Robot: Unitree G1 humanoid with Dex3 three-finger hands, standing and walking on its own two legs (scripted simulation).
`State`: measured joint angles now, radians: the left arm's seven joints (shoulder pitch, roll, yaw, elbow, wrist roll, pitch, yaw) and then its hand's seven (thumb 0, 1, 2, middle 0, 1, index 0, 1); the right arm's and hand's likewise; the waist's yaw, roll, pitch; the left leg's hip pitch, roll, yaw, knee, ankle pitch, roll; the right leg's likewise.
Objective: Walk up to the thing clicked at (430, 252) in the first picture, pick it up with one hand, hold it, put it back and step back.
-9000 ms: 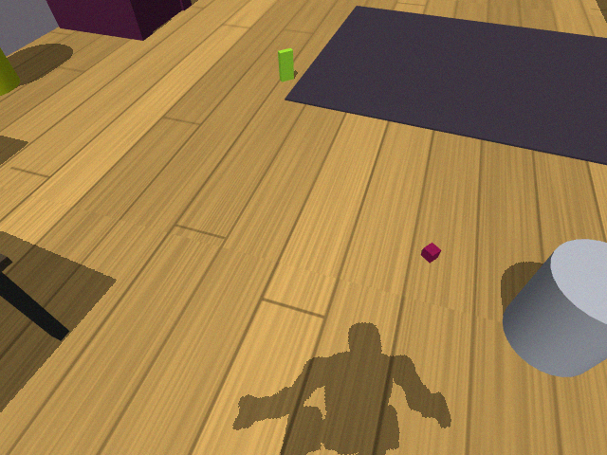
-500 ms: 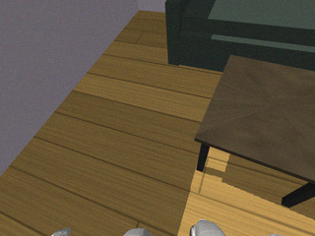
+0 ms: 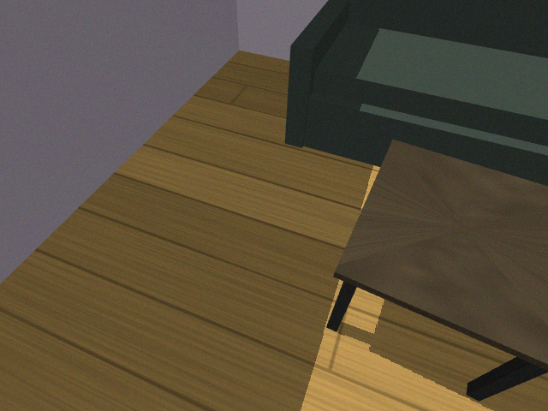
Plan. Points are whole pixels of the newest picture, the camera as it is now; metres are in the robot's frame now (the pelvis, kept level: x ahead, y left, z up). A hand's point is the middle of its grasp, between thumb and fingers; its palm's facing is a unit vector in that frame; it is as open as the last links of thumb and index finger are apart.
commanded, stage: walk up
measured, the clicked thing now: out of the picture -1.10 -0.92 -0.75
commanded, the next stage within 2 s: stand in 0.76 s
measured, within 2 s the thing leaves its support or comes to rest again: neither
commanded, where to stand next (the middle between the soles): +0.06 -0.01 m, yaw +0 degrees
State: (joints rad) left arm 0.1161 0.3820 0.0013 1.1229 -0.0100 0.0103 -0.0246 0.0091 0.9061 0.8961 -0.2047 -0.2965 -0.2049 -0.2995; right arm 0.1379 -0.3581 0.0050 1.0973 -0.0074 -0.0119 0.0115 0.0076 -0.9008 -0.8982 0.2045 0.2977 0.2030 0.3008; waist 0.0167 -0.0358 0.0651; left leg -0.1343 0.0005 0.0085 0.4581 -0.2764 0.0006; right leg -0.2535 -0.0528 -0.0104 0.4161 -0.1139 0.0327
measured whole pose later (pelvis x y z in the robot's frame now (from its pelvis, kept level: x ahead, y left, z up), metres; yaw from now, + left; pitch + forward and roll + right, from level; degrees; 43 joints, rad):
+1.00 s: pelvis +0.02 -0.02 +0.01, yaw +0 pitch -2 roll +0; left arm 0.08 0.35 0.01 1.14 0.01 -0.01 -0.01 0.01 0.90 0.90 -0.21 -0.30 -0.21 -0.30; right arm 0.14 -0.35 -0.01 1.15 -0.01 0.00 0.01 0.01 -0.90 -0.90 0.20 0.30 0.20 0.30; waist -0.01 0.00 0.04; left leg -0.06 0.02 -0.01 0.32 -0.24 -0.03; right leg -0.21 -0.03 -0.03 0.36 -0.12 0.01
